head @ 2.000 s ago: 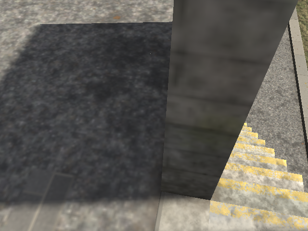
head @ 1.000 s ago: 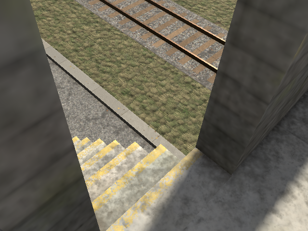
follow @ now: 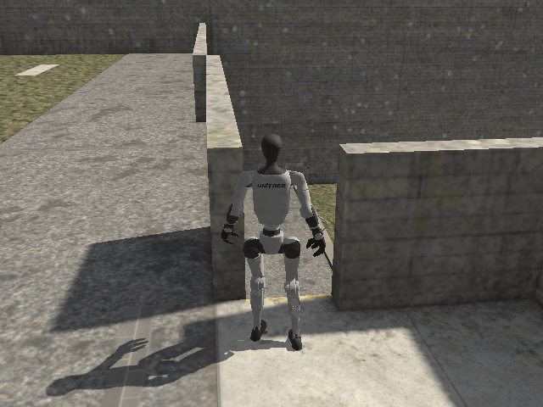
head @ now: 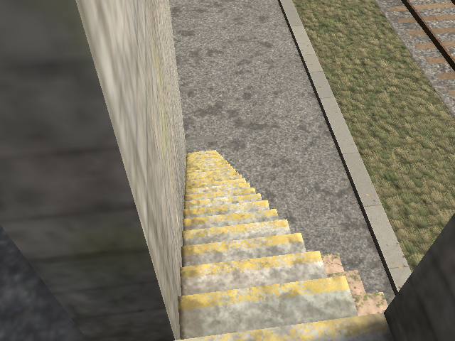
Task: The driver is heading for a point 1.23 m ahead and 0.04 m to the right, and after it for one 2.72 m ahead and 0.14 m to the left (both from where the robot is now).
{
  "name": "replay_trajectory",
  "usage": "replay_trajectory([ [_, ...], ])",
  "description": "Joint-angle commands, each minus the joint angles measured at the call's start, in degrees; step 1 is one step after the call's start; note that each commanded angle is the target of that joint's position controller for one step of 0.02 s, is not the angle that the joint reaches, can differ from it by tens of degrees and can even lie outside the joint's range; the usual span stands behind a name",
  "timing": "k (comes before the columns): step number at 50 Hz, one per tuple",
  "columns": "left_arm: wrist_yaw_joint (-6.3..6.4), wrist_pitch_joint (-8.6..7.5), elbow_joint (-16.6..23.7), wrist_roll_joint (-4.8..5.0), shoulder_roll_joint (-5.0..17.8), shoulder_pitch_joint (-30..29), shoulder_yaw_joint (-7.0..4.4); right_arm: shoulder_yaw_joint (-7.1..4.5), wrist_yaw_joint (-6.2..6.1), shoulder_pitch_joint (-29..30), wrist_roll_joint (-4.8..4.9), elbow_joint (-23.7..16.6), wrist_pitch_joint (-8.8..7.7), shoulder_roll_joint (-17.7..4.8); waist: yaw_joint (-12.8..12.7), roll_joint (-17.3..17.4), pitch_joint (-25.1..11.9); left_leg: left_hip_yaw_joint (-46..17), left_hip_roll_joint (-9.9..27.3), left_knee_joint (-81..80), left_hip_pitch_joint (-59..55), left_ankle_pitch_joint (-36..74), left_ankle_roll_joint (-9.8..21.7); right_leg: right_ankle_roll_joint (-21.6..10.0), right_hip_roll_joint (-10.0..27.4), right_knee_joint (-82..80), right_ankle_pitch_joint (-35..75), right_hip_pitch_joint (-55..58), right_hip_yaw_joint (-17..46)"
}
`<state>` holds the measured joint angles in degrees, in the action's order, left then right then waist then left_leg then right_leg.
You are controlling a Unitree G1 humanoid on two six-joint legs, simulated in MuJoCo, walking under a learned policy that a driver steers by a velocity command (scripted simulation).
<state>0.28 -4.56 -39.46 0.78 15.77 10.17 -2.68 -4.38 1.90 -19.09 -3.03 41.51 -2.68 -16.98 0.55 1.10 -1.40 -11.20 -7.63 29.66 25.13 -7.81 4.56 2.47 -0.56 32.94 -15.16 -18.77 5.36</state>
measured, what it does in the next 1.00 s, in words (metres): steps to the left: left foot, then right foot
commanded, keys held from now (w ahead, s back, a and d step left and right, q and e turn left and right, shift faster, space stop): w+q+shift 0.32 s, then w+e+shift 0.68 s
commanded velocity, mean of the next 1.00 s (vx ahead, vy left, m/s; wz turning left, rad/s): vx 0.13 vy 0.31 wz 0.08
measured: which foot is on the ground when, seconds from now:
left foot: down 0.00-0.00, up 0.02-0.50, down 0.52-0.84, up 0.86-1.00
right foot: down 0.00-0.52, up 0.54-0.82, down 0.84-1.00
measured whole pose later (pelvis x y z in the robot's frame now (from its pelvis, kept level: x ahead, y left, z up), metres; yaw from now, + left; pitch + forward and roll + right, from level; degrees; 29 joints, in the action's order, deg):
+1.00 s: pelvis -0.05 +0.21 +0.00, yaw -1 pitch -1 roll +4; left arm 2.7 1.3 -39.3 1.0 17.1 13.9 -3.9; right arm -3.5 -2.0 -3.0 0.7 40.6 1.2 -14.7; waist -1.5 1.6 7.1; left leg -2.6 -3.0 65.6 29.8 -22.1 -2.8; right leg -6.8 -2.6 34.3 -13.5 -19.9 -0.4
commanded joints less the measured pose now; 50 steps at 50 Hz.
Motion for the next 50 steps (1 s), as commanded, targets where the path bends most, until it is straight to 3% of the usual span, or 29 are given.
replay_trajectory([
  [1, 0.82, -3.61, -2.0, -1.06, 12.1, 17.6, -3.04, 1.32, -0.29, -2.7, 1.16, -7.4, 1.6, 0.9, -4.5, -8.2, -4.8, -4.0, -2.9, 11.8, 18.8, -19.4, -4.7, -19.5, 21.7, -14.3, 41.6, 30.6, 15.8],
  [2, 2.11, -3.63, 0.6, -5.03, 10.3, 15.0, -1.27, 4.65, -1.31, -5.1, -0.67, -7.3, 2.6, 5.2, -4.3, -9.7, -1.9, -5.2, 3.9, 24.2, 37.4, -26.5, -14.8, -33.7, 45.0, -20.9, 54.6, 30.6, 35.9],
  [3, 3.16, -2.89, -0.3, -4.76, 6.8, 12.1, -1.0, 3.97, -1.73, 1.0, 0.37, -4.1, 4.24, 0.3, -6.3, -1.9, 0.9, -4.9, 10.5, 34.4, 38.0, -17.6, -17.0, -28.0, 39.9, -24.3, 38.8, 26.7, 29.7],
  [4, 2.03, -3.32, -0.3, -0.65, 6.5, 5.4, -1.24, 2.11, -1.67, -0.3, 1.69, -3.1, 4.57, -3.8, -1.9, -5.2, -2.3, -1.6, 10.1, 39.6, 30.7, -10.8, -17.3, -19.0, 29.6, -21.0, 28.6, 22.3, 16.0],
  [5, 0.38, -4.05, 1.7, -0.29, 3.7, -0.2, -0.31, 1.17, -1.02, -2.4, 2.0, -1.7, 4.46, -6.6, -0.3, -4.1, -4.2, -0.5, 8.7, 45.3, 25.8, -6.4, -17.8, -13.4, 21.4, -17.7, 25.6, 18.1, 6.1],
  [7, 0.98, -5.79, 3.8, -1.86, 4.4, -4.2, -0.4, 1.67, 0.82, -4.0, 0.94, -1.5, 3.96, -6.6, 0.5, -7.0, -2.6, 3.2, 9.5, 54.4, 19.4, -4.6, -18.5, -11.5, 15.5, -15.9, 29.8, 9.5, -4.7],
  [11, 2.93, -6.41, 1.3, -3.41, 8.7, 5.0, -2.65, 1.61, 4.71, -0.7, 2.29, -1.7, 4.11, -5.2, -3.8, -5.5, 5.3, 1.9, 13.7, 62.8, 22.4, -3.5, -19.5, -13.4, 19.6, -19.6, 16.9, 10.3, -9.0],
  [12, 3.53, -0.01, -8.3, -1.22, 15.7, 17.2, -5.03, -1.43, 4.38, 16.1, 0.87, -8.1, 7.22, -7.5, -1.9, 5.2, 5.4, 7.0, 11.7, 50.5, 24.7, -0.9, -12.7, -7.0, 21.7, -12.0, 33.9, 12.8, -5.8],
  [14, 4.63, 3.04, -10.6, -1.44, 14.5, 24.1, -5.12, 0.61, 6.09, 16.5, 2.02, -7.6, 8.61, -1.8, -3.9, -8.2, 3.1, 9.5, 10.7, 40.6, 24.2, -3.3, -9.6, -5.0, 20.1, -8.6, 43.2, 19.8, -10.4],
  [16, 4.31, 3.42, -10.6, -1.61, 15.0, 21.7, -5.87, 1.14, 6.72, 16.9, 3.03, -6.8, 8.38, -0.3, -3.2, -15.1, 2.7, 10.0, 12.7, 35.0, 21.8, -6.5, -9.2, -6.7, 23.3, -8.9, 41.4, 20.0, -11.0],
  [17, 5.93, 3.28, -4.2, 1.79, 15.5, 13.1, -6.49, 1.66, 4.14, 14.3, 8.08, -10.5, 8.26, 0.9, -1.0, -17.7, 2.1, 5.2, 16.0, 31.4, 18.8, -9.5, -9.9, -8.9, 27.0, -14.7, 27.7, 19.7, -7.7],
  [20, 7.68, 4.03, -6.9, 0.57, 18.3, 13.1, -7.82, 1.36, 1.95, 17.1, 4.34, -11.2, 9.16, -0.7, -0.3, -16.8, 8.5, 6.1, 15.6, 23.2, 11.6, -13.2, -8.8, -9.1, 29.1, -20.8, 11.5, 13.0, -6.6],
  [23, 7.59, 5.08, -7.1, 1.32, 19.9, 10.2, -9.13, 1.08, 2.31, 11.7, 3.85, -8.8, 7.58, -0.5, 1.6, -19.4, 8.4, 10.8, 12.3, 9.1, -5.5, -14.0, -6.3, -6.9, 24.5, -22.0, 11.3, 6.3, -11.0],
  [25, 6.81, 4.8, -7.4, 1.91, 16.0, 7.8, -7.83, -0.96, 2.08, -0.7, 3.01, -3.2, 6.6, -3.0, 6.5, -13.7, 3.6, 14.5, 9.2, -5.8, -23.2, -4.0, -2.4, -5.9, 20.3, -11.1, 18.1, 3.0, -13.4],
  [26, 5.83, 4.53, -8.5, 1.51, 10.8, 9.8, -5.88, -2.33, 1.81, -7.2, 3.0, -0.7, 6.5, -5.9, 9.1, -5.1, -0.8, 14.2, 8.6, -10.2, -34.2, -0.2, -0.6, -3.9, 14.3, 2.1, 15.8, -0.9, -16.2],
  [27, 4.76, 5.07, -5.6, -1.68, 4.1, 10.3, -3.57, -2.82, 1.5, -8.1, 2.33, -0.2, 6.35, -11.4, 5.1, 14.2, -3.5, 3.8, 20.0, -1.5, -43.7, 34.4, 1.9, -2.8, 5.6, 23.0, -24.7, -16.1, -16.3],
  [28, 4.95, 4.61, -3.0, -0.92, 4.3, 9.4, -3.28, -3.21, 1.31, -4.8, -0.13, -2.4, 4.94, -14.5, 5.2, 24.8, -4.9, -2.4, 27.1, -6.7, -33.0, 36.3, 12.4, -1.9, -0.2, 33.2, -29.5, -23.4, -11.2],
  [29, 4.94, 4.49, -3.0, 0.21, 9.3, 5.9, -4.07, -2.39, 0.82, -2.5, -0.17, -2.1, 3.94, -10.4, 5.6, 18.9, -3.6, 1.0, 25.2, -9.5, -29.1, 29.2, 12.3, -3.0, 2.2, 38.5, -26.7, -22.1, -8.5],
  [30, 4.71, 4.39, -2.9, -0.09, 10.2, 5.9, -4.28, -1.8, 0.06, 0.7, 0.46, -1.0, 3.7, -8.0, 3.0, 15.8, -2.4, 3.9, 23.5, -9.9, -28.0, 23.2, 9.8, -3.4, 3.0, 37.8, -22.1, -22.7, -7.5],
  [33, 4.99, 5.9, -6.2, -0.87, 8.3, 10.8, -3.66, -1.0, -2.04, 11.0, 1.08, -1.4, 3.77, -4.1, -3.3, 12.4, -0.6, 11.8, 21.3, -11.3, -20.9, 21.7, 7.2, -1.9, 3.7, 34.0, -13.4, -14.4, -8.9],
  [37, 4.3, 5.57, -3.1, -0.08, 5.6, 7.4, -2.05, -1.08, -4.19, 15.1, 1.74, -1.9, 3.43, -4.8, -5.2, 11.2, 1.0, 15.1, 22.6, -12.2, -14.9, 21.5, 7.2, -4.2, 6.8, 20.2, -6.5, -4.3, -8.2],
  [40, 2.92, 5.25, -1.9, -0.15, 6.3, 11.5, -2.54, -1.2, -4.41, 14.5, 2.56, -1.9, 4.68, -4.7, -6.4, 4.9, -1.1, 17.8, 22.5, -5.2, -16.1, 29.9, 6.6, -7.4, 6.6, 12.0, -2.1, 2.1, -8.8],
  [42, 2.0, 4.58, -5.0, -1.38, 8.6, 24.2, -4.19, -1.06, -4.68, 16.4, 3.56, -3.4, 6.22, -4.9, -12.4, -4.1, -3.0, 21.0, 16.4, 16.2, -5.1, 19.2, 3.2, -9.9, 4.4, -1.0, 3.6, 18.8, -6.0],
  [43, 2.2, 3.98, -3.3, -1.52, 16.9, 21.5, -5.55, -0.08, -4.72, 13.6, 2.09, -5.3, 6.49, -1.1, -6.9, -24.9, 3.0, 21.3, 5.0, 35.2, 13.7, -24.5, -2.5, -15.1, 17.1, -8.0, 22.2, 22.9, 19.1],
  [44, 2.12, 2.36, 1.7, -3.8, 15.6, 15.4, -3.99, -0.55, -3.94, 9.9, 1.82, -5.6, 5.44, -4.4, -4.7, -24.8, -3.8, 5.7, -0.8, 47.6, 18.7, -34.2, -5.6, -26.0, 26.3, -19.0, 9.6, 19.7, 43.6],
  [45, 1.81, 1.27, 4.1, -3.76, 13.3, 6.4, -3.2, -1.42, -3.73, 11.0, 3.29, -4.6, 4.91, -7.8, -1.7, -16.3, 1.7, 2.4, 1.9, 50.3, 19.5, -29.5, -5.7, -24.0, 25.9, -21.0, 2.1, 11.9, 39.8],
  [46, 1.79, 1.14, 5.3, -2.06, 12.2, 1.4, -3.03, -2.2, -3.91, 12.9, 3.63, -4.8, 4.78, -9.9, -0.1, -10.0, 6.3, 2.9, 3.5, 48.9, 19.1, -22.8, -5.8, -20.1, 21.8, -20.9, 0.0, 6.8, 32.0],
  [47, 2.34, 3.59, 6.0, 1.47, 11.0, -7.3, -3.11, -1.93, -4.67, 16.6, 5.27, -5.9, 2.97, -8.2, 4.0, -14.1, 8.0, 5.6, 6.9, 41.4, 10.5, -19.6, -5.9, -17.5, 11.4, -18.3, 10.0, -0.8, 14.0],
  [50, 2.74, 5.85, 9.7, 0.64, 8.5, -8.8, -3.2, -2.33, -3.98, 12.9, 3.48, -3.1, 2.58, -5.6, 2.3, -6.4, -0.9, 10.1, 4.0, 31.0, -1.1, -7.2, -9.8, -15.1, 5.2, -12.0, 17.1, -2.5, 6.1],
])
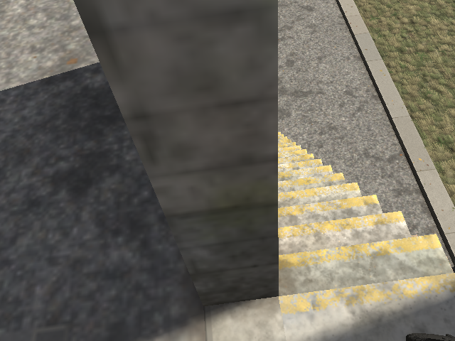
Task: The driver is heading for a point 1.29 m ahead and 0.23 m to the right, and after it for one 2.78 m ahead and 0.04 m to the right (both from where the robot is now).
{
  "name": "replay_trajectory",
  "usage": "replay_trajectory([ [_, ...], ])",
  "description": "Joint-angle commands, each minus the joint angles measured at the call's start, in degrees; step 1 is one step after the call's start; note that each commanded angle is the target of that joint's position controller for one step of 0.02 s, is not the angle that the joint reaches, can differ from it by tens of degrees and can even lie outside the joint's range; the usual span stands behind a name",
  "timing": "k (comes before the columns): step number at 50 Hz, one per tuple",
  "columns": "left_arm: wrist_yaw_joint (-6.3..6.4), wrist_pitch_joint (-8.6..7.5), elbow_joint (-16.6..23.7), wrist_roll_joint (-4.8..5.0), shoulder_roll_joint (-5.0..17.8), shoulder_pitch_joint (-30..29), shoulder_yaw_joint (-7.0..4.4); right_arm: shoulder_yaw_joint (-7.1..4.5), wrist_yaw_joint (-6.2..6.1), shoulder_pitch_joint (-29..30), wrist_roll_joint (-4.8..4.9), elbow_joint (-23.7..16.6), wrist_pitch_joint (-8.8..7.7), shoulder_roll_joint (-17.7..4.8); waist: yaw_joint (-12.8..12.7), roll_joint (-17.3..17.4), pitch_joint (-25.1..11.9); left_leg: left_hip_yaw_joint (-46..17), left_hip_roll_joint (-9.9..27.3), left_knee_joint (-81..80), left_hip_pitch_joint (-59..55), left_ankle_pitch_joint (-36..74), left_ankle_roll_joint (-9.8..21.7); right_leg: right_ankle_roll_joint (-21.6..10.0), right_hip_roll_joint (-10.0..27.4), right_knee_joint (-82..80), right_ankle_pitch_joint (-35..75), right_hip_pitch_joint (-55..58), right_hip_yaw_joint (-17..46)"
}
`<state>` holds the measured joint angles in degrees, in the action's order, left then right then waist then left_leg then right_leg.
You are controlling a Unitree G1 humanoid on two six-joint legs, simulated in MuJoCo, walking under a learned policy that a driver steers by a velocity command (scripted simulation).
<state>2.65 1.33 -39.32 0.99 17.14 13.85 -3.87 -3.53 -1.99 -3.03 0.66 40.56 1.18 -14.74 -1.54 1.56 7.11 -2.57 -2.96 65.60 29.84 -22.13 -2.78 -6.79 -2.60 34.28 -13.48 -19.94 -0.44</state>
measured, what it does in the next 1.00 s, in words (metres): steps to the right, turning right: left foot, then right foot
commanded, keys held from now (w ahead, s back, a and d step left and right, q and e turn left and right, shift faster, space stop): w+e+shift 0.58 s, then w+q+shift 0.42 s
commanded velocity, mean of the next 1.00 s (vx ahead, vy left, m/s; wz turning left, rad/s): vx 0.11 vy -0.26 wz -0.52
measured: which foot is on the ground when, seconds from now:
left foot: up 0.00-0.22, down 0.24-0.82, up 0.84-1.00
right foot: down 0.00-0.24, up 0.26-0.78, down 0.80-1.00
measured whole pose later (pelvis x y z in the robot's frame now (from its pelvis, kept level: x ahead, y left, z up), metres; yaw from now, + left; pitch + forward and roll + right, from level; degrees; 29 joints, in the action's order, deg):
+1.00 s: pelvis -0.04 -0.15 +0.01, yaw -27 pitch +2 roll +0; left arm -0.2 -1.0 -48.9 -1.2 14.0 7.6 -1.6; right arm -4.1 3.6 -13.5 -3.1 45.3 -7.1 -16.0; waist 3.1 -0.5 -0.2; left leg 7.8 2.1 70.6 33.3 -28.2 5.5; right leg -1.2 0.5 19.5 -15.5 -6.5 -3.2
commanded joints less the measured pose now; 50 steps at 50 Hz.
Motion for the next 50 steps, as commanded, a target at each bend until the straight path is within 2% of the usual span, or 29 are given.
replay_trajectory([
  [1, -0.01, -0.64, 9.9, 0.42, 8.3, -10.0, -2.68, -3.03, -0.5, -3.0, 0.24, -2.1, -1.54, -6.3, 3.3, -5.4, -10.5, 0.1, -0.7, -9.5, -6.0, 7.1, -2.8, -6.0, 8.4, -13.4, 14.8, 0.6, 15.0],
  [2, -1.63, 1.56, 2.9, -1.8, 10.4, 2.4, -3.41, -0.8, 0.36, -4.0, -1.62, -2.4, -0.18, -3.1, 0.3, -4.5, -10.3, 0.9, 1.1, -12.6, -2.9, 4.6, -2.6, -6.6, 8.2, -13.1, 14.7, 7.3, 16.8],
  [3, -2.49, 2.37, 2.6, -1.7, 11.1, 4.6, -3.93, -0.7, 0.67, -2.8, -1.38, -3.1, 0.29, -2.5, -0.8, -5.1, -9.7, 0.4, 1.0, -15.1, -1.3, 3.4, -2.4, -6.9, 9.1, -13.0, 12.7, 9.5, 19.0],
  [4, -4.83, -0.96, 6.3, -5.45, 8.1, 3.2, -2.85, -0.69, 2.98, -11.3, -0.49, -3.4, -1.09, -1.4, 3.9, -6.1, -9.9, -0.5, 0.9, -12.3, -6.7, 6.0, -1.1, -8.6, 11.2, -19.0, -2.1, 1.0, 24.3],
  [5, -6.09, -2.93, 8.3, -5.77, 7.8, 0.1, -3.03, -2.11, 3.47, -12.5, -0.7, -1.7, -1.22, -6.5, 1.9, -7.2, -8.1, -2.7, 2.4, -11.6, -6.7, 5.1, -1.7, -7.8, 13.6, -20.8, -9.2, -0.4, 28.7],
  [7, -6.05, -4.97, 9.0, -3.41, 8.0, -1.9, -2.7, -3.22, 2.21, -10.2, -1.98, -3.9, -2.96, -7.1, 3.4, -6.3, -9.7, -2.5, 2.7, -15.7, -8.3, 4.0, -1.1, -6.7, 11.7, -19.6, -8.9, 1.6, 29.8],
  [9, -4.52, -5.44, 11.2, -2.04, 8.0, -3.9, -2.67, -2.39, 1.75, -8.7, -0.72, -6.0, -4.84, -4.7, 2.7, -6.7, -9.9, -1.0, 1.9, -26.4, -14.3, -0.5, 1.5, -5.6, 9.1, -16.1, -2.9, 3.1, 28.3],
  [11, -4.91, -3.82, 11.4, -1.67, 8.8, -5.9, -2.4, -2.66, 4.11, -12.1, 1.38, -6.3, -6.57, -4.5, 5.4, -5.9, -9.7, 2.1, 0.0, -42.2, -22.5, 11.1, 4.2, -4.8, 5.7, -11.9, 2.6, 1.1, 28.0],
  [12, -5.49, -2.68, 10.5, -2.09, 5.9, -2.4, -1.02, -3.2, 5.39, -14.0, 0.71, -5.2, -6.95, -5.5, 5.4, -3.6, -10.5, -1.2, 5.0, -46.1, -29.4, 20.3, 7.5, -1.6, 1.8, -7.7, -1.4, -2.3, 27.9],
  [13, -5.44, -0.59, 10.2, -0.98, 1.6, 5.1, 0.24, -4.06, 5.2, -15.1, -0.7, -4.1, -8.12, -11.2, 2.0, 7.7, -12.4, -15.5, 22.0, -42.5, -39.4, 50.4, 21.0, 6.9, -7.9, 6.8, -13.3, -14.1, 19.2],
  [14, -5.2, 1.73, 8.6, -2.3, 3.5, 10.7, 0.53, -3.71, 4.02, -17.3, -4.68, -4.9, -9.98, -12.6, 1.7, 11.2, -9.9, -30.6, 38.2, -46.1, -40.9, 63.7, 31.1, 13.5, -7.1, 20.1, -21.7, -28.4, 18.4],
  [15, -5.93, 3.44, 6.1, -3.09, 7.7, 6.0, -0.22, -3.84, 2.95, -14.7, -5.06, -4.8, -10.71, -10.9, 2.1, 6.0, -6.4, -26.1, 35.7, -50.5, -36.4, 52.3, 25.5, 15.6, -1.8, 33.0, -14.7, -30.2, 17.5],
  [16, -5.91, 3.95, 4.0, -3.08, 10.1, 6.8, -1.03, -3.89, 2.66, -8.0, -2.79, -5.8, -11.36, -10.4, -0.8, 4.7, -7.3, -16.7, 28.8, -49.9, -31.2, 40.5, 19.3, 16.8, -0.8, 41.4, -9.0, -27.0, 13.5],
  [18, -6.43, 2.68, 3.0, -4.07, 9.0, 7.4, -0.76, -1.37, 1.43, -4.0, -1.82, -7.4, -11.25, -4.9, -1.1, 5.5, -7.7, -4.9, 21.7, -48.8, -24.7, 29.7, 14.8, 18.5, -0.3, 51.1, -3.0, -23.6, 12.2],
  [22, -8.02, 2.1, 1.8, -1.72, 4.5, 4.9, 0.85, -0.97, -0.59, -14.4, -4.53, -4.7, -12.07, -6.5, 3.8, 2.3, -3.8, 4.1, 22.7, -49.2, -27.8, 31.0, 14.9, 21.3, 3.1, 62.5, -0.3, -28.2, 10.7],
  [26, -9.79, 0.78, 1.5, -2.5, 3.2, 1.5, 1.21, -2.0, 0.19, -16.1, -5.42, -3.2, -11.08, -10.3, 5.0, 5.2, -3.4, 10.2, 23.3, -49.7, -29.6, 34.3, 13.6, 21.9, 9.4, 51.1, 3.0, -27.0, 9.5],
  [30, -12.31, 2.36, 0.7, -3.49, -0.1, -0.2, 2.87, -4.15, -0.79, -23.7, -5.19, 1.0, -10.37, -13.8, 8.0, 5.0, -2.4, 11.6, 27.5, -51.5, -34.7, 35.6, 14.1, 23.0, 13.5, 29.2, 1.6, -24.1, 7.5],
  [33, -11.29, 2.72, 1.2, -4.61, -0.7, -4.5, 3.01, -5.02, -0.8, -24.0, -5.02, 2.3, -9.08, -14.9, 7.3, 8.8, -1.8, 9.6, 30.9, -54.5, -31.5, 32.3, 14.1, 20.6, 11.7, 19.0, -3.3, -18.6, 7.5],
  [35, -10.03, 2.97, 0.4, -5.84, -0.6, -6.8, 2.97, -5.47, -0.87, -20.3, -4.86, 1.7, -8.03, -15.2, 6.4, 10.1, -1.4, 9.4, 30.2, -57.9, -28.2, 20.4, 11.4, 17.7, 9.7, 11.6, -5.7, -12.0, 7.2],
  [38, -8.7, 2.39, -2.3, -5.37, -0.3, -7.4, 2.95, -5.92, -0.55, -15.1, -5.44, 1.1, -5.26, -16.3, 5.2, 10.5, -2.7, 7.9, 30.1, -57.4, -26.6, 18.8, 10.0, 12.8, 6.0, -2.6, -6.7, -3.6, 5.0],
  [40, -7.98, 1.56, -5.9, -0.45, 3.1, -1.1, 1.19, -5.29, 0.19, -11.4, -7.7, 1.4, -3.22, -15.8, -0.5, 7.7, -8.3, 8.5, 27.3, -48.7, -17.7, 32.3, 11.9, 7.1, 0.1, -15.6, 7.9, 16.8, 1.0],
  [41, -7.22, 0.39, -8.3, 0.58, 9.3, 8.1, -1.73, -3.59, 0.76, -11.8, -10.45, 1.3, -3.84, -10.4, -4.4, 1.6, -17.1, 14.6, 18.2, -29.9, -8.5, 25.9, 9.1, 1.6, 1.1, -11.3, 22.3, 34.1, 4.4],
  [42, -5.21, -1.07, -7.6, 0.44, 17.0, 15.1, -3.26, 0.87, 3.24, -17.3, -8.93, -2.0, -7.51, 2.4, -3.7, -18.7, -32.7, 18.4, 4.6, -8.7, 13.0, -18.8, 6.1, -13.6, 16.2, -5.3, 50.0, 58.5, 17.1],
  [43, -3.67, -3.11, -7.5, -3.49, 15.3, 13.0, -3.44, 1.05, 4.29, -10.1, -4.43, -1.7, -10.87, 0.3, -7.0, -12.5, -21.0, 9.7, 4.4, -0.9, 19.2, -17.0, 7.6, -10.5, 17.1, -10.1, 48.8, 45.2, 17.9],
  [44, -3.06, -4.41, -8.7, -3.76, 11.7, 8.8, -2.17, 0.13, 4.88, -7.1, -2.19, -0.8, -11.97, -2.8, -6.5, -12.5, -14.1, 8.0, 5.9, 5.0, 17.7, -14.8, 9.3, -9.5, 18.6, -13.7, 41.4, 34.5, 15.1],
  [45, -2.64, -4.75, -8.4, -2.02, 6.7, 2.4, -0.54, -1.36, 4.74, -9.1, -1.02, 1.1, -11.75, -5.7, -1.5, -13.0, -10.0, 8.5, 7.9, 10.6, 14.3, -14.1, 9.4, -8.8, 19.5, -16.0, 36.0, 24.6, 11.7],
  [46, -2.58, -4.39, -8.7, -0.74, 3.3, -3.6, 0.65, -1.37, 4.85, -10.9, -2.04, 1.9, -10.82, -5.3, 3.2, -13.1, -7.5, 7.1, 8.3, 12.3, 9.5, -13.5, 10.1, -7.7, 18.3, -17.0, 35.4, 16.8, 7.0],
  [47, -2.73, -3.74, -7.1, -1.13, 1.5, -8.4, 1.43, -1.04, 5.14, -14.0, -3.65, 2.6, -9.65, -4.1, 6.4, -11.5, -6.6, 4.5, 8.8, 12.6, 5.3, -10.7, 9.7, -7.2, 19.6, -19.1, 30.4, 11.0, 6.1],
  [50, -1.83, -2.72, -5.6, -3.07, 2.4, -14.4, 1.34, -0.37, 6.99, -16.4, -3.54, 3.5, -7.86, -1.5, 8.2, -6.8, -6.3, 3.3, 7.6, 2.0, 3.3, -0.9, 8.0, -7.7, 20.5, -23.4, 20.5, 11.2, 4.2],
])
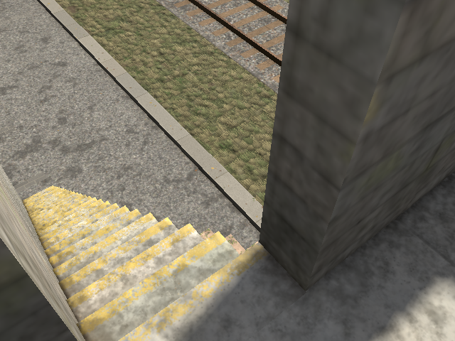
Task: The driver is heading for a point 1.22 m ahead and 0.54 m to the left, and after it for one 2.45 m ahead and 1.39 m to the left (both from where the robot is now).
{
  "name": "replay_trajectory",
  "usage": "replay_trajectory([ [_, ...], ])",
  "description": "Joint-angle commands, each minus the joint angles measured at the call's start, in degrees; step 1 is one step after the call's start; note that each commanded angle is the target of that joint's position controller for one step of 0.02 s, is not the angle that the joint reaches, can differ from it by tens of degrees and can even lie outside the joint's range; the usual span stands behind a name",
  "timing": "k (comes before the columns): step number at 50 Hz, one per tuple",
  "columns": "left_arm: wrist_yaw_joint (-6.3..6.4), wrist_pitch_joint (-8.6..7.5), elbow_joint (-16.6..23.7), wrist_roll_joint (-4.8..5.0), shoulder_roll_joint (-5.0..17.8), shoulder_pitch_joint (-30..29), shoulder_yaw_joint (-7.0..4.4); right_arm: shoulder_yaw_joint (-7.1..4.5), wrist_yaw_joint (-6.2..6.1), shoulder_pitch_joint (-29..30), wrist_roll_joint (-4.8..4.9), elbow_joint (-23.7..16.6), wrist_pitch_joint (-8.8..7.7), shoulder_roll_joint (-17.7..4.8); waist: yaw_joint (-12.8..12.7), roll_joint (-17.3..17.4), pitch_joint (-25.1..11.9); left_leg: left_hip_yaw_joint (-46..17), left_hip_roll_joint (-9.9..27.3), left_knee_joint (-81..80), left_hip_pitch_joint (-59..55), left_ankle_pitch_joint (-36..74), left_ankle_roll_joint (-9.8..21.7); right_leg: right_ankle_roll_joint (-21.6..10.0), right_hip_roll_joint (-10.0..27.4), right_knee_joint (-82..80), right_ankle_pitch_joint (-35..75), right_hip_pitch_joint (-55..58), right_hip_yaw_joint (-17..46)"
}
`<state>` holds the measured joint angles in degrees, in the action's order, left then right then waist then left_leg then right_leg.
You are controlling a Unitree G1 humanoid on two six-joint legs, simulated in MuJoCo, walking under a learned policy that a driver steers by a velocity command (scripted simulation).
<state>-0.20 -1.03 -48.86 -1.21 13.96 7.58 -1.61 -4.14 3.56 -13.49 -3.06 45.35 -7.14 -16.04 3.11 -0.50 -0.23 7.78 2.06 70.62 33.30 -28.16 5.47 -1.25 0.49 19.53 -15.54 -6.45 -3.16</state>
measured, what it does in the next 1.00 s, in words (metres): walks ahead, turning left: left foot, then right foot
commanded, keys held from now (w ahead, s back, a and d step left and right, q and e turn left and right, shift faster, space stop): w+q+shift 0.12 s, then q+shift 0.54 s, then w+q+shift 0.26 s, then w+shift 0.06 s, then w+e+shift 0.02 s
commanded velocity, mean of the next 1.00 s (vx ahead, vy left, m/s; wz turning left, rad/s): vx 0.24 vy -0.01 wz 0.90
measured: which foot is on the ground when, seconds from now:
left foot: up 0.00-0.34, down 0.36-0.58, up 0.60-0.96, down 0.98-1.00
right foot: down 0.00-0.32, up 0.34-0.56, down 0.58-0.98, up 1.00-1.00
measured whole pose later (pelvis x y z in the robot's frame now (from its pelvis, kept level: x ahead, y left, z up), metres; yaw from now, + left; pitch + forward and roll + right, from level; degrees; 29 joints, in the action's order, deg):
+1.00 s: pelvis +0.33 -0.03 -0.02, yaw +54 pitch +1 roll -1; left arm 1.5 -0.2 -42.2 0.0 20.4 17.4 -5.7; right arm -2.4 5.3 -2.5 -0.6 35.4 1.4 -16.4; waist -4.1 0.9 3.4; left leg 2.6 -1.3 32.4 24.9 -9.1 3.1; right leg 3.8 8.2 40.8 -26.8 -9.4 -11.4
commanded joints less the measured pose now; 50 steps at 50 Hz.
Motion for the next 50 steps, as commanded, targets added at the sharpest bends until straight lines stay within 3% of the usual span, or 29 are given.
replay_trajectory([
  [1, 1.61, -0.57, 3.1, -1.21, 7.0, -7.7, -1.24, 0.93, 2.04, -3.8, 0.42, -2.2, 0.74, 1.0, 2.9, -3.8, 1.4, -6.8, 2.5, -8.0, 1.0, 7.3, -0.6, -13.3, 17.2, -8.7, 24.8, -0.1, 5.3],
  [6, 3.28, -0.27, -1.3, -2.01, 12.5, -2.3, -3.27, 3.07, 4.64, 3.3, 1.86, -4.6, 2.4, 0.9, -0.7, -0.6, -0.3, -2.7, 0.3, -25.6, -0.5, 15.0, -1.3, -11.8, 15.7, -5.4, 40.2, 7.9, -2.5],
  [7, 3.64, -2.29, -5.7, 0.48, 6.8, 18.2, -3.06, -0.47, 0.89, 16.0, 2.64, -7.3, 9.01, -7.2, -12.0, 4.3, 2.5, -0.1, 0.9, -9.0, 22.8, 16.4, 0.4, -7.1, 27.4, -12.8, 27.5, 25.0, 8.2],
  [9, 2.16, -2.69, -6.2, 1.06, 6.9, 14.1, -2.9, -0.05, -0.81, 11.1, 2.69, -5.5, 11.78, -2.6, -8.5, 3.2, 10.3, -13.2, 2.3, -5.5, 39.2, 20.1, 1.1, 1.0, 22.0, -11.9, 7.4, 33.2, 4.4],
  [12, 2.3, -3.16, -6.6, 0.05, 2.5, 14.8, -1.2, 0.1, -1.27, 13.6, 2.12, -5.9, 10.5, -1.2, -8.0, -0.2, 11.4, -1.3, 0.0, -7.0, 24.7, 18.6, -0.3, 5.1, 13.1, -11.6, 39.4, 22.3, -7.4],
  [13, 0.83, -6.06, -7.1, -9.05, 6.4, 14.6, -0.81, 1.42, 1.89, 1.7, 5.23, -3.1, 6.18, 2.1, 0.9, -7.7, 2.7, -13.8, -2.2, -3.8, 14.9, 22.5, 2.4, 9.2, 14.7, -7.8, 58.2, 15.3, -7.1],
  [14, 0.95, -7.21, -1.5, -9.47, 10.8, 6.2, -2.25, -0.53, 2.53, -7.2, 5.84, 0.2, 4.03, -3.3, 4.6, -6.1, 5.7, -8.6, -5.1, -5.6, 5.7, 19.8, 2.4, 14.8, 11.9, -7.4, 69.6, 5.9, -14.1],
  [16, 4.33, -6.42, 16.4, 0.31, 22.3, -21.2, -6.12, -5.57, -1.07, -45.1, 0.08, 11.1, 4.97, -10.3, 20.3, -6.1, 2.7, 11.8, -15.9, -25.6, -66.1, 1.9, 3.1, 41.0, -2.1, 18.5, 122.0, -48.2, -27.2],
  [17, 2.03, -5.81, 6.2, -3.93, 21.7, -5.3, -4.93, -5.44, -0.67, -39.4, 0.17, 13.2, 2.48, -7.1, 21.9, 24.2, -6.2, -10.4, -2.3, -30.3, -71.5, 44.6, 6.9, 30.9, 0.8, 72.4, 15.2, -50.4, -8.1],
  [18, -1.95, -3.7, 6.3, -4.25, 12.6, -7.2, -3.94, -4.08, -1.95, -44.8, -6.22, 17.4, 1.42, -4.1, 17.6, 6.1, -6.7, -19.0, 1.0, -40.6, -59.1, 33.0, 6.0, 19.9, -2.4, 88.5, -15.5, -47.2, 2.9],
  [19, -3.26, -3.17, 8.1, -5.37, 2.3, -2.5, -1.89, -4.97, -3.04, -45.3, -6.04, 17.7, 0.68, -11.4, 8.2, -1.1, -6.1, -31.9, 9.2, -36.5, -54.7, 58.9, 13.7, 15.7, -2.0, 88.8, -20.6, -45.1, 10.4],
  [20, -0.9, -4.49, 14.2, 0.67, -2.4, -0.3, 0.2, -5.2, -5.04, -13.1, 3.83, 3.3, 5.14, -14.5, -2.9, -0.1, -2.4, -32.8, 9.7, -39.9, -40.5, 71.9, 17.4, 8.9, 0.1, 74.3, -10.7, -43.1, 8.8],
  [21, -0.32, -5.14, 17.2, -0.5, 7.2, 2.2, -1.7, -0.88, -1.98, -9.2, 2.64, 3.0, -0.06, -4.4, -1.4, 10.6, -8.3, -38.4, 17.3, -43.4, -32.4, 57.0, 21.6, 13.1, 1.5, 72.4, -29.7, -40.2, 22.8],
  [22, 1.65, -3.98, 16.9, -0.78, 6.6, -0.9, -1.74, 0.99, -1.68, -0.5, 2.27, 1.0, -1.44, 2.0, -3.5, 0.2, -2.4, -37.0, 12.6, -48.2, -8.8, 43.1, 14.1, 7.9, 6.0, 56.3, -27.9, -27.9, 20.3],
  [24, 2.42, -1.54, 11.6, -1.02, 6.4, 16.5, -1.87, -1.56, 0.17, 10.9, 1.26, -4.0, -0.17, -11.4, -16.9, 0.0, 0.7, -27.1, 0.3, -50.5, 17.3, 31.4, 10.4, 8.8, 2.2, 35.2, -21.9, 1.7, 4.3],
  [26, 0.82, -0.58, 10.2, 0.64, 3.4, 13.6, -0.11, -3.29, -0.31, 2.6, -0.03, -3.4, 0.61, -15.4, -11.4, -2.3, 0.7, -27.9, -1.9, -47.4, 10.8, 20.7, 8.4, 10.1, -1.2, 19.4, -9.4, 1.4, 1.3],
  [28, 0.43, -2.39, 11.7, 3.68, 4.4, 9.4, 0.26, -1.9, 0.72, -4.8, -0.66, -3.5, 1.36, -10.2, -6.6, 1.5, -2.5, -29.2, -2.4, -40.5, 1.9, 18.6, 7.2, 7.3, -4.6, 8.9, 8.0, 3.0, 2.7],
  [29, 1.52, -4.29, 13.4, 3.83, 9.7, 9.6, -1.46, -0.52, 0.89, -6.5, -0.79, -4.2, 0.81, -5.3, -6.9, 2.2, -5.0, -28.9, -3.9, -34.4, 3.6, 16.5, 2.6, 0.0, 1.4, 10.6, 19.6, 9.1, 7.8],
  [30, 3.36, -5.98, 14.2, 2.5, 20.7, 15.7, -4.32, 1.79, 0.12, -5.2, 0.4, -10.0, -0.15, 2.8, -7.1, -14.6, -10.8, -17.7, -14.0, -19.3, 15.0, -1.1, -5.8, -20.8, 22.6, 3.1, 42.2, 18.0, 34.9],
  [31, 3.68, -7.06, 12.3, 0.17, 19.6, 20.9, -3.43, 3.05, -0.96, -3.0, 0.12, -10.8, -0.4, 3.7, -7.2, -11.3, -11.9, -16.3, -8.3, -8.3, 17.7, -12.4, -11.9, -29.3, 31.5, 4.8, 66.1, 19.3, 43.5],
  [34, 3.14, -6.58, 13.3, 1.92, 6.3, 7.3, -0.88, 2.2, -3.19, -1.1, 0.67, -9.1, 2.52, -1.5, -4.7, -8.9, -8.2, -10.8, 0.0, 2.3, 19.3, 2.3, -12.6, -13.8, 20.3, -1.4, 21.5, 11.4, 24.7],
  [36, 3.65, -6.27, 13.7, -0.39, 5.0, 4.9, -0.61, 2.77, -1.2, 0.3, -0.8, -7.9, 3.11, 1.0, -4.8, -7.0, -2.2, -9.6, 2.1, -2.1, 16.3, 10.6, -10.6, -9.1, 15.6, -8.7, 4.5, 6.2, 17.9],
  [41, 4.74, -11.09, 18.1, -0.71, 14.3, -1.7, -5.52, 5.37, 3.08, 3.7, 3.14, -9.5, 4.73, 2.0, -5.2, -5.4, -4.7, -6.2, 5.4, -14.8, 4.4, 9.8, -17.0, -7.6, 12.5, -0.4, 59.9, 5.0, -0.3],
  [42, 3.37, -3.24, 7.8, 1.47, 12.8, 11.9, -5.38, 1.62, 2.13, 12.9, 3.44, -13.8, 7.97, -3.1, -6.3, -5.8, -0.5, -1.5, 0.1, -18.8, 7.3, 11.9, -9.7, -4.7, 16.0, 1.4, 59.4, 8.3, 0.7],
  [43, 2.9, 0.12, 8.9, 2.99, 11.7, 12.8, -4.83, 1.79, 2.72, 12.1, 3.05, -13.7, 9.61, -2.8, -6.3, -6.6, 0.5, -0.9, -0.5, -23.4, 1.4, 10.9, -8.2, -3.0, 15.5, 2.4, 59.6, 5.1, -2.8],
  [47, 2.59, 1.16, 10.4, 3.68, 16.2, 4.4, -6.6, -0.13, 2.12, 1.8, 4.06, -10.4, 12.08, -4.4, -0.4, -11.9, -5.4, -1.1, -5.1, -36.4, -18.6, 14.5, -3.7, -1.8, 17.3, 15.2, 64.5, -0.9, -6.3],
  [48, 3.01, -3.5, 15.6, -7.15, 13.7, -2.1, -4.87, -1.29, 5.55, -0.2, 4.52, -11.6, 7.69, -7.8, 0.7, -7.8, -5.1, -11.5, 0.8, -30.4, -30.4, 37.5, 0.2, 1.7, 16.6, 13.9, 33.5, -8.6, -6.6],
  [49, 0.64, 0.01, 10.5, 2.82, 13.6, 0.0, -5.33, -1.88, 0.22, -7.5, 1.48, -6.4, 7.62, -6.1, 7.6, -2.0, -7.4, -9.3, -3.2, -51.8, -33.0, 25.2, -0.3, 2.7, 11.2, 29.8, 16.7, -10.5, -9.1],
  [50, -0.5, 1.68, 11.3, 2.79, 6.4, 11.2, -3.69, -2.37, -1.84, -3.7, 0.37, -6.8, 7.79, -13.6, -3.4, 12.2, -3.7, -25.7, 11.8, -40.7, -40.2, 64.2, 1.8, 5.1, 6.3, 46.1, -22.9, -27.2, -6.5],
])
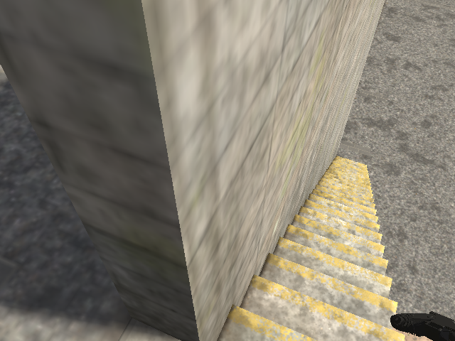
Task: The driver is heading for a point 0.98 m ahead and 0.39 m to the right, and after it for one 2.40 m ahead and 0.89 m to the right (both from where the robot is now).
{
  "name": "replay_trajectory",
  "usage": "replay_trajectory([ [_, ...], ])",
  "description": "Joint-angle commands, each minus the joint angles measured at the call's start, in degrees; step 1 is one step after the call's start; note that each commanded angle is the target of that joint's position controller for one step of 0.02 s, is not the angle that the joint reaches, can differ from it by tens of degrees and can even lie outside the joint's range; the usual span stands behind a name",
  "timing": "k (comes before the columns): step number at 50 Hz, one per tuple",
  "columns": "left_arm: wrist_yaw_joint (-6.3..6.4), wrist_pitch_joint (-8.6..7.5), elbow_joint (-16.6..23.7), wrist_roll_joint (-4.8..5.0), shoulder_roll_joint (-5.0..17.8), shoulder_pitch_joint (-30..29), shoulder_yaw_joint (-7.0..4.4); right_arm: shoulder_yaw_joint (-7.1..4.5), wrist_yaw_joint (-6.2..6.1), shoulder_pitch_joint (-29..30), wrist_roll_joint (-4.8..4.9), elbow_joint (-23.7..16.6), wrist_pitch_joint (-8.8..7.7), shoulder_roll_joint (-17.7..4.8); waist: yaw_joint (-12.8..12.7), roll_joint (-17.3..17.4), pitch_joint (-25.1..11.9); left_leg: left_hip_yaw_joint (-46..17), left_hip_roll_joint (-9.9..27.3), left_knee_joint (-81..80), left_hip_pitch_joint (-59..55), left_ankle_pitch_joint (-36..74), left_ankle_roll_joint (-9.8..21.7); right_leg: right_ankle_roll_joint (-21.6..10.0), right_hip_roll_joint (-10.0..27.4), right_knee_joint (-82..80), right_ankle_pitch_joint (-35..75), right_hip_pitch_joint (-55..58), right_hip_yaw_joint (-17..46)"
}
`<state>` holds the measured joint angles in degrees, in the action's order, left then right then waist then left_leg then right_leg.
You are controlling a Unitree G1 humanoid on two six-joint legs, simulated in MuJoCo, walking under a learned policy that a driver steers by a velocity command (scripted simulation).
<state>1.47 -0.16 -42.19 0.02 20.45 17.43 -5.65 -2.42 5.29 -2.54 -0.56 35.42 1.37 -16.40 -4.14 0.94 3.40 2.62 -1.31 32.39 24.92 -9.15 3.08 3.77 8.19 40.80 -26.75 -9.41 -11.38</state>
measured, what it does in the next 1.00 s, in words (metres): steps on the spot, turning right: right foot, then left foot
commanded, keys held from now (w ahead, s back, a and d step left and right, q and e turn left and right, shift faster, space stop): w+e+shift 1.00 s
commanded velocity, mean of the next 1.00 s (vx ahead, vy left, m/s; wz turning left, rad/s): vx -0.06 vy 0.09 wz -0.61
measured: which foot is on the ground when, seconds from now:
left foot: down 0.00-0.36, up 0.38-0.76, down 0.78-1.00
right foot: up 0.00-0.34, down 0.36-0.76, up 0.78-1.00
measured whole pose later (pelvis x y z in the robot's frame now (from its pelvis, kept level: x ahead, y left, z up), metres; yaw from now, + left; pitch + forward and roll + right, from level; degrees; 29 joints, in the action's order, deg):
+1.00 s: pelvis -0.06 +0.07 +0.02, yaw -42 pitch +1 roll +0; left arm -1.3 5.5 -39.0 0.3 16.9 11.6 -4.9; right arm -1.2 -2.5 -7.5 -1.6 32.8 4.6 -13.6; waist 0.0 -2.2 5.2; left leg 6.8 2.0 27.9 13.3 -15.8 1.2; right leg 4.7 -1.9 64.8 -27.3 -29.1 1.5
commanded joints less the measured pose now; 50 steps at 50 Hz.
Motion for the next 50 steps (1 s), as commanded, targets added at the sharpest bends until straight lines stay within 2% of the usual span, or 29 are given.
replay_trajectory([
  [1, -0.92, 2.79, 3.4, 0.63, 0.0, 7.9, 0.88, -5.32, -4.15, -14.2, 1.28, 0.8, -0.2, -16.1, 4.5, 8.7, -19.0, -26.1, 24.5, -2.9, -32.6, 63.0, 13.6, 0.8, -3.1, 29.9, -11.8, -22.1, 9.8],
  [2, -0.7, 3.79, 3.2, 0.29, 0.7, 4.1, 1.37, -3.93, -4.72, -10.7, 1.9, 0.9, 0.29, -12.0, 4.9, 7.6, -18.6, -24.7, 23.1, -7.4, -24.1, 48.1, 15.9, 1.3, -2.4, 30.3, -8.4, -17.9, 11.9],
  [4, -0.95, 4.06, 1.6, -0.12, 1.8, 0.9, 1.5, -0.44, -5.63, -1.6, 0.19, 1.6, 0.94, -2.9, 2.3, 5.9, -11.0, -18.0, 15.9, -12.9, -12.5, 18.6, 11.1, 0.7, -1.7, 23.3, -3.9, -13.4, 12.8],
  [5, -0.88, 4.58, 0.3, -0.57, 1.8, 2.0, 1.7, 0.24, -6.33, -0.8, -0.35, 2.6, 0.77, -1.8, 2.1, 7.7, -9.1, -14.6, 14.2, -14.0, -8.1, 14.6, 9.6, 0.3, -2.5, 20.9, -2.6, -9.9, 11.5],
  [9, -0.93, 5.36, 1.0, -0.09, 2.0, 0.5, 1.26, -1.37, -6.94, -5.4, -0.48, 6.8, -0.06, -7.4, 4.0, 5.8, -7.7, -13.8, 16.8, -15.3, -8.9, 7.5, 10.2, -2.6, -6.7, 20.5, -0.5, -11.0, 10.5],
  [11, -1.06, 5.69, 0.4, -0.81, 1.6, 1.7, 1.17, -1.38, -7.18, -4.5, 0.22, 7.3, -0.57, -6.3, 3.7, 3.9, -8.0, -11.7, 16.9, -15.9, -9.5, 5.9, 10.9, -3.1, -6.3, 20.0, -0.2, -11.1, 10.5],
  [14, -2.3, 6.92, 0.8, -1.19, 0.1, 1.9, 1.51, -1.19, -7.46, -3.9, -0.39, 8.1, -1.22, -4.2, 3.2, 8.6, -6.9, -7.8, 15.8, -18.0, -8.6, -4.0, 8.2, -6.1, -5.9, 13.3, -0.9, -7.0, 8.2],
  [15, -3.74, 2.96, 1.0, -2.59, -1.0, 7.7, 3.06, -1.0, -6.61, 0.0, -0.75, 3.8, -4.64, -2.4, -0.4, -3.0, -0.2, -21.8, 25.3, -23.1, -1.4, -14.8, 10.4, -6.3, -2.3, 7.5, 7.8, -5.9, 15.7],
  [16, -2.09, 5.12, -1.0, -2.1, -0.1, 6.7, 0.88, -2.31, -6.33, -2.5, 0.44, 9.5, -0.58, -7.8, -1.3, 12.7, -8.4, 0.3, 10.9, -12.1, -10.4, -6.3, 5.2, -7.7, -3.3, -3.1, -0.1, -2.1, 8.6],
  [17, -1.56, 5.96, -1.9, -1.79, 2.8, 9.0, 0.34, -2.7, -5.9, -4.8, -0.61, 9.3, 1.09, -5.6, -1.8, 8.0, -4.7, 4.7, 6.0, -3.8, -5.4, -6.1, 3.7, -8.4, -4.7, -12.9, 6.6, 1.5, 10.5],
  [18, -1.41, 6.15, -1.6, -2.94, 6.2, 9.2, -0.32, -2.67, -5.48, -6.1, -1.17, 8.8, 1.78, -4.6, -2.7, -4.9, 1.5, 5.7, 2.6, 5.7, 7.0, -14.5, 0.6, -9.3, 1.5, -19.3, 10.2, 3.1, 23.0],
  [19, -0.09, 6.65, 1.4, -2.18, 13.1, 7.1, -1.49, -2.07, -4.42, -6.2, -1.8, 4.5, 2.42, -2.0, -0.6, -18.9, 2.7, 2.1, -2.0, 19.8, 18.5, -26.1, -3.5, -14.5, 19.7, -26.8, 23.0, -2.2, 49.8],
  [20, 0.89, 7.67, 2.5, -3.44, 13.3, 2.9, -1.93, -2.04, -3.34, -8.1, -0.96, 4.7, 2.43, -1.2, 0.2, -20.9, 1.2, -5.2, -1.2, 31.2, 11.7, -23.4, -4.7, -19.5, 20.4, -33.6, 19.5, -12.8, 54.7],
  [22, 1.31, 7.5, 3.9, -2.27, 10.0, -4.9, -1.9, -3.16, -3.29, -5.8, 0.61, 3.8, 0.89, -4.8, 4.0, -8.9, 4.2, -8.1, 0.3, 36.4, 11.8, -8.6, -5.4, -14.5, 8.2, -28.0, 11.7, -13.3, 38.1],
  [24, 0.46, 6.01, 4.7, -2.08, 8.9, -6.2, -1.89, -2.62, -2.57, -7.6, -1.28, 4.2, 1.01, -3.0, 4.3, -10.0, -0.8, -6.2, -0.9, 37.6, 11.9, -5.0, -5.4, -14.1, 3.7, -22.6, 24.2, -6.2, 31.7],
  [26, 0.25, 4.33, 5.0, -1.1, 8.5, -2.3, -2.2, -2.24, -2.65, -5.3, -1.52, 2.3, 2.79, -2.7, 3.0, -6.1, -3.1, -5.8, -2.7, 38.3, 11.8, -5.5, -5.1, -14.2, 3.5, -20.0, 30.2, -3.1, 32.0],
  [32, -0.52, 5.35, 7.1, -0.94, 10.6, -1.2, -3.21, -0.51, -3.55, -2.2, -0.83, -1.7, 2.72, -1.1, -1.0, -15.0, -4.4, -5.8, -4.8, 15.2, 7.3, -10.1, -5.5, -12.9, 1.0, -19.5, 19.9, 1.4, 38.4],
  [33, 0.38, 5.34, 7.0, -1.36, 10.2, -1.0, -3.09, -0.74, -4.31, -3.9, 0.35, -1.6, 2.93, -1.5, 0.1, -17.7, -4.5, -6.9, -4.5, 11.2, 3.8, -11.1, -5.6, -12.5, 0.8, -18.6, 16.3, -0.7, 40.6],
  [35, 0.57, 4.99, 8.9, -1.79, 10.7, -4.0, -3.44, -0.72, -5.33, -4.2, 0.37, -1.8, 2.88, -2.7, 0.6, -15.0, -6.8, -6.9, -6.0, 3.9, -2.0, -14.0, -5.6, -11.7, -0.4, -16.6, 16.8, -1.9, 44.0],
  [37, 0.71, 4.17, 10.0, -0.76, 11.5, -7.7, -3.64, -1.05, -6.67, -9.4, 1.04, -0.9, 2.21, -3.5, 3.9, -15.3, -8.1, -6.8, -5.1, -8.3, -12.0, -9.8, -4.6, -9.1, -2.7, -14.9, 16.6, -7.0, 45.4],
  [38, 0.55, 3.6, 9.7, 0.17, 9.5, -6.8, -3.11, -1.12, -7.35, -10.6, 0.62, -1.0, 1.92, -4.9, 4.4, -12.2, -8.8, -7.5, -0.9, -15.8, -19.4, -7.2, -3.2, -6.4, -6.6, -12.0, 12.6, -11.9, 42.0],
  [39, 0.55, 3.36, 8.7, -0.15, 3.9, -0.6, -1.87, -1.49, -7.77, -8.5, 0.24, -2.6, 1.64, -8.5, 1.5, 0.1, -10.4, -19.4, 13.3, -20.6, -24.7, -10.4, -0.2, -4.2, -13.3, -1.1, 0.4, -17.0, 32.1],
  [40, 1.17, 3.48, 10.4, -0.58, 3.0, -1.6, -1.78, -1.68, -7.37, -3.0, -0.07, -5.1, 1.73, -12.7, 1.3, 11.9, -8.6, -30.3, 23.7, -20.4, -19.0, -1.8, 6.7, -1.9, -18.9, 13.9, -9.6, -27.3, 20.7],
  [41, 1.24, 3.86, 10.2, -2.39, 6.6, -5.2, -2.31, -1.46, -7.18, -4.8, -0.52, -4.0, 1.42, -9.9, 3.6, 9.3, -7.9, -28.0, 27.1, -17.9, -14.5, 11.9, 12.0, -1.2, -12.0, 25.2, -8.8, -25.9, 19.2],
  [42, 0.59, 4.03, 8.2, -2.55, 6.4, -3.7, -2.53, -0.05, -7.41, -2.7, -0.63, -4.1, 1.14, -5.2, 1.9, 4.5, -7.5, -19.5, 21.3, -15.0, -15.1, 20.4, 11.3, -1.7, -11.5, 30.5, -5.0, -25.2, 19.6],
  [43, -0.33, 4.39, 6.6, -1.06, 6.3, -1.1, -2.92, 0.17, -7.8, -0.5, -0.72, -4.6, 1.54, -3.9, 0.2, 5.0, -6.2, -11.9, 16.2, -13.0, -15.2, 24.6, 8.7, -1.5, -11.4, 32.7, -1.6, -24.4, 18.1],
  [45, -1.73, 4.83, 5.5, -0.65, 4.9, -0.5, -2.32, -0.29, -8.34, -0.5, -1.21, -5.8, 2.45, -4.1, 1.8, 7.8, -6.1, -5.0, 12.7, -9.3, -20.6, 32.0, 7.9, 0.5, -10.9, 32.3, 0.8, -26.5, 15.8],
  [48, -2.91, 4.88, 7.2, 0.95, 2.0, -5.8, -0.84, -0.76, -8.12, -6.1, -1.33, -5.6, 2.96, -4.4, 5.5, 9.0, -5.9, -3.5, 14.8, -7.2, -24.4, 30.4, 8.9, 1.9, -10.5, 25.7, -1.0, -26.4, 11.6],
  [50, -3.54, 4.99, 9.4, 0.79, 0.0, -9.4, 0.34, -2.08, -7.89, -8.5, -1.04, -6.0, 2.96, -6.8, 6.6, 11.5, -5.6, -4.2, 17.6, -5.2, -26.4, 30.0, 8.6, 0.6, -9.1, 18.0, -1.9, -26.1, 9.8],
])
